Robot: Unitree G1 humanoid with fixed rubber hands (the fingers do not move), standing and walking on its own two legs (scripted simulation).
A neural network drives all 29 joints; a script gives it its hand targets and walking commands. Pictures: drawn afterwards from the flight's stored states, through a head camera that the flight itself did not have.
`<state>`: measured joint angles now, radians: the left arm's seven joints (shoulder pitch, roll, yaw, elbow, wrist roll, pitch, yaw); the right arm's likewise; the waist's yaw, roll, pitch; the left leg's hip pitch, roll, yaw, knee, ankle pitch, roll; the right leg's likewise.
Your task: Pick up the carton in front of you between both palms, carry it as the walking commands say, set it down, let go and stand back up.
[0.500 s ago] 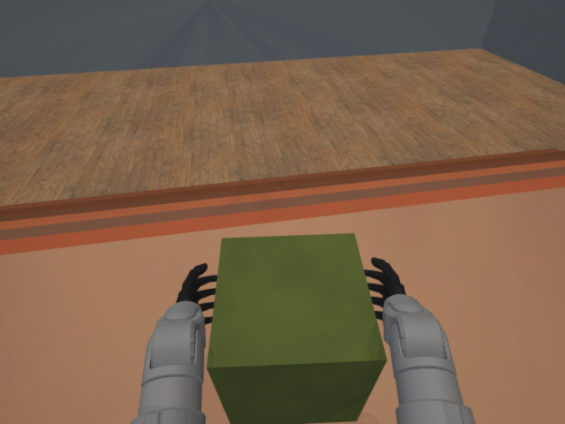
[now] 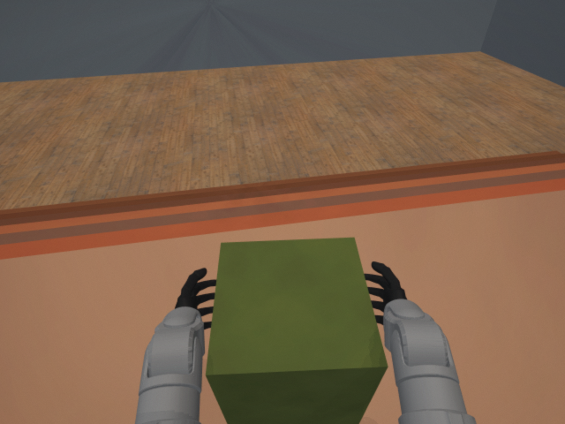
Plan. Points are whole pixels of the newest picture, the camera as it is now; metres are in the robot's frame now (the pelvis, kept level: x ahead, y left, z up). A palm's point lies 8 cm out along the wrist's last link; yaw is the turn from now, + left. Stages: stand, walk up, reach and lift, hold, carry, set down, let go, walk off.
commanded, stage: carry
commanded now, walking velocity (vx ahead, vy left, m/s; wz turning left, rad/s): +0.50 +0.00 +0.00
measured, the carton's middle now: (291, 337) +0.29 +0.00 -0.02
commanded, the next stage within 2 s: none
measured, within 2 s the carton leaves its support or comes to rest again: neither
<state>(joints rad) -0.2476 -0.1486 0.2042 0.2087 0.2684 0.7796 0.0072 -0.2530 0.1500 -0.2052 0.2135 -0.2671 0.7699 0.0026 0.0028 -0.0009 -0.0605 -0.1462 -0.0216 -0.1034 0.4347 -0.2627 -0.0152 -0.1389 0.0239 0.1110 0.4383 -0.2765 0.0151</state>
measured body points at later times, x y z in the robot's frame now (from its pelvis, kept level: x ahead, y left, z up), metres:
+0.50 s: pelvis +0.17 -0.01 +0.00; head +0.16 -0.02 +0.45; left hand +0.44 +0.13 +0.07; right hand +0.43 -0.17 +0.07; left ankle +0.11 +0.09 -0.74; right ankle +0.11 -0.12 -0.69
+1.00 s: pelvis +0.46 -0.07 +0.00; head +0.48 -0.08 +0.45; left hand +0.74 +0.10 +0.09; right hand +0.76 -0.21 +0.08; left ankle +0.57 +0.07 -0.70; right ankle +0.36 -0.14 -0.74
